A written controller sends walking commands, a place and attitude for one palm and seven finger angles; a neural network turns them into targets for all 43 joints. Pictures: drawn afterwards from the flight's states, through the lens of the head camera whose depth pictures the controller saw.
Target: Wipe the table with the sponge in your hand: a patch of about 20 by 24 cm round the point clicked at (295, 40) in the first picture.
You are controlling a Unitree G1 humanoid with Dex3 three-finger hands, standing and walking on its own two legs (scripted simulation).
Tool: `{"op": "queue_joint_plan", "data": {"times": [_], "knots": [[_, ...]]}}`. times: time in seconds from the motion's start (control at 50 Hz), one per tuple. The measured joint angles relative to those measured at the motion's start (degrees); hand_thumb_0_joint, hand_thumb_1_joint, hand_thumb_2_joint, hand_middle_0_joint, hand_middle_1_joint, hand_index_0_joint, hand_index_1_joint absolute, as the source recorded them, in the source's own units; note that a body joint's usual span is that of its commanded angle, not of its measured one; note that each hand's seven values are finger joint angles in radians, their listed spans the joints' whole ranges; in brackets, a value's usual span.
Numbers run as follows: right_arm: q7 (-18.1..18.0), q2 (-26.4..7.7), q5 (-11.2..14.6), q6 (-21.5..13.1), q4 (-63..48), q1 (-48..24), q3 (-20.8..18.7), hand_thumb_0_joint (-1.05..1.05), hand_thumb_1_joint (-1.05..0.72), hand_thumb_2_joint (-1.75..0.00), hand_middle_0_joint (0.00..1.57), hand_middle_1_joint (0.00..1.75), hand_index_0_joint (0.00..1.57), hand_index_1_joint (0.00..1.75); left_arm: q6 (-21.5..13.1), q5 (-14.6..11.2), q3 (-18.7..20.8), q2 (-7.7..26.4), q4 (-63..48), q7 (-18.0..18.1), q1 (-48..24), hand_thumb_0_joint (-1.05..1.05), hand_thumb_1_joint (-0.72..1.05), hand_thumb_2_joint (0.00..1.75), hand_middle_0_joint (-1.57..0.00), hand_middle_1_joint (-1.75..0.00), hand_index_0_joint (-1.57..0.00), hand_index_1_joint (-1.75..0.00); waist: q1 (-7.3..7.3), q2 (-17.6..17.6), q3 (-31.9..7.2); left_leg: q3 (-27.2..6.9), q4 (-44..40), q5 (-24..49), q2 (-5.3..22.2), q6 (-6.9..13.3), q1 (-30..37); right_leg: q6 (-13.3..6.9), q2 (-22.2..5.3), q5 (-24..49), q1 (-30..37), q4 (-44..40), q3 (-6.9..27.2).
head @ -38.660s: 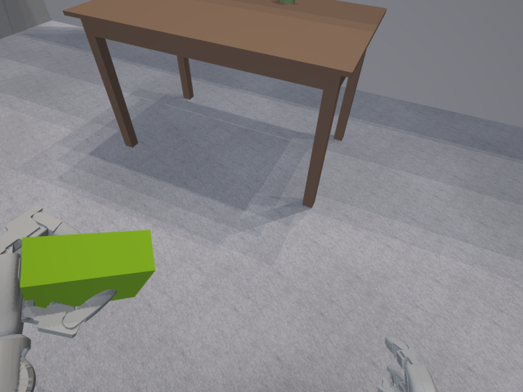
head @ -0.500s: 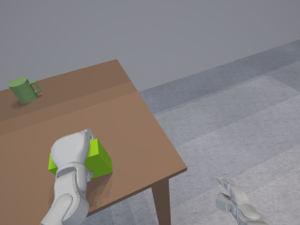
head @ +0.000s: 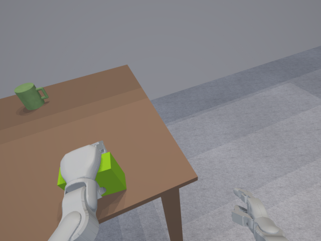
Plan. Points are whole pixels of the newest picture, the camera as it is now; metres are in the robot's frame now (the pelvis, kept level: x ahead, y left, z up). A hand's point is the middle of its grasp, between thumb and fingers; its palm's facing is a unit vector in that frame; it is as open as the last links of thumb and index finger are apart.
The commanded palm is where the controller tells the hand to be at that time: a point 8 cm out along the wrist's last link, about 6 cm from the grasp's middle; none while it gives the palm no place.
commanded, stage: slide across to the third lane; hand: left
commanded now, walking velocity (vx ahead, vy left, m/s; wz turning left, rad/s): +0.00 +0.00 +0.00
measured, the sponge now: (98, 181) +0.25 +0.21 +0.03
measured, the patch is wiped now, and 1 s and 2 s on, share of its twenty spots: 0.75 0.75 0.85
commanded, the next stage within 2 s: wipe forward along the third lane in 0.66 s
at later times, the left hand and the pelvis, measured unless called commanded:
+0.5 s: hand (114, 166) +0.27 +0.16 +0.08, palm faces +0.08 -0.13 -0.99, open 9.4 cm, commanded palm +0.24 +0.14 +0.13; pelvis -0.01 -0.01 +0.00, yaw +1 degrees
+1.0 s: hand (118, 162) +0.29 +0.16 +0.07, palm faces +0.05 -0.14 -0.99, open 9.5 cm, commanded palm +0.26 +0.16 +0.12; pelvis -0.02 -0.02 +0.00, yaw +1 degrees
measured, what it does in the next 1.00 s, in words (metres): stands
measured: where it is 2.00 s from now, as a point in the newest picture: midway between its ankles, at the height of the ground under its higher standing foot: outside the picture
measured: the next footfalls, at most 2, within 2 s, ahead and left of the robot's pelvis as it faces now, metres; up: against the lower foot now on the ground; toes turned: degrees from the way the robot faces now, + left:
none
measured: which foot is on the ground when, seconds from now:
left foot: down 0.00-1.00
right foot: down 0.00-1.00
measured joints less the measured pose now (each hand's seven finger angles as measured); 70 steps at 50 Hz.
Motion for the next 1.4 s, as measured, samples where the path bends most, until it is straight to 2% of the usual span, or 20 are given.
{"op": "queue_joint_plan", "data": {"times": [0.26, 0.54, 0.78, 0.88, 1.02, 1.22, 1.4], "knots": [[0.40, -0.30, 0.27, -0.69, 1.22, -0.73, -0.19, 0.01, -0.90, -0.90, 0.20, 0.30, 0.20, 0.30, 1.12, 0.92, -4.83, -2.06, 5.31, -0.45, -6.09, 0.01, -0.46, 1.09, -0.73, -1.47, -0.81, -1.37, 0.34, 0.41, 0.16, -0.77, -0.36, 0.93, -0.37, -0.25, 0.10, -0.16, -0.40, 0.28, 0.05, 0.25, -0.79], [1.21, 0.61, 0.56, -0.77, 2.64, -0.62, 0.22, 0.01, -0.90, -0.90, 0.20, 0.30, 0.20, 0.30, 1.48, -0.32, -7.79, -4.80, 12.98, 0.81, -13.15, 0.01, -0.47, 1.10, -0.74, -1.46, -0.82, -1.34, 0.17, -0.07, -0.55, -1.37, 0.04, 1.49, -0.30, -0.80, -0.83, -0.61, -0.36, 0.52, -0.86, 0.91, -1.47], [1.23, 0.08, 0.43, 0.00, 2.92, 0.03, -0.20, 0.01, -0.90, -0.90, 0.20, 0.30, 0.20, 0.30, 0.59, -0.99, -6.36, -4.92, 14.59, 2.08, -12.85, 0.01, -0.47, 1.10, -0.74, -1.46, -0.82, -1.34, -0.37, -0.31, -0.89, -1.03, -0.14, 1.59, 0.31, -1.23, -0.88, -1.07, 0.25, 0.91, -1.04, 0.63, -1.13], [0.34, -0.34, 0.52, -0.05, 3.39, -0.01, -0.18, 0.01, -0.91, -0.90, 0.20, 0.30, 0.20, 0.30, 0.53, -1.43, -5.79, -4.95, 15.82, 1.50, -13.87, 0.01, -0.48, 1.10, -0.75, -1.46, -0.83, -1.34, -0.43, -0.48, -0.85, -1.08, -0.33, 1.75, 0.49, -1.36, -1.01, -1.19, 0.43, 1.19, -1.09, 0.25, -1.17], [-1.17, -0.32, 0.56, -0.08, 3.95, -0.13, 0.11, 0.01, -0.91, -0.90, 0.20, 0.30, 0.20, 0.30, 0.39, -1.05, -4.10, -6.06, 21.21, 0.68, -18.23, -0.01, -0.53, 1.14, -0.79, -1.44, -0.85, -1.33, -0.53, -1.04, -1.32, -1.16, -0.44, 2.22, 0.65, -1.58, -2.20, -1.44, 0.58, 1.65, -2.32, 0.20, -1.28], [-2.58, -0.11, 0.83, 0.03, 4.02, 0.68, 0.76, 0.01, -0.90, -0.90, 0.20, 0.30, 0.20, 0.30, 0.50, -0.92, -2.34, -6.90, 30.60, 0.47, -24.47, -0.01, -0.56, 1.16, -0.82, -1.41, -0.86, -1.32, -1.43, -1.47, -2.24, -1.07, -0.06, 2.53, 1.03, -1.82, -3.93, -1.78, 0.95, 2.14, -4.10, 0.51, -1.26], [-4.18, -0.36, 0.62, -0.17, 4.06, 2.72, 0.83, 0.01, -0.90, -0.90, 0.20, 0.30, 0.20, 0.30, -2.63, -1.94, 1.19, -5.60, 39.02, 0.22, -30.07, 0.00, -0.57, 1.17, -0.83, -1.40, -0.87, -1.33, -2.80, -1.69, -2.72, -0.87, 0.03, 2.84, 1.53, -1.85, -5.62, -2.15, 1.46, 2.85, -5.79, 0.31, -1.11]]}}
